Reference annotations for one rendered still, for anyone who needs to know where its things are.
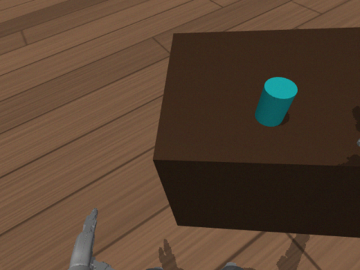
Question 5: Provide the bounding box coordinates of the can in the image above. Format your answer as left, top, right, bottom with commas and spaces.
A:
255, 77, 298, 127

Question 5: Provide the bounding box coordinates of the left robot hand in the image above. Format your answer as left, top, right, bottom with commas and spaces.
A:
69, 208, 115, 270

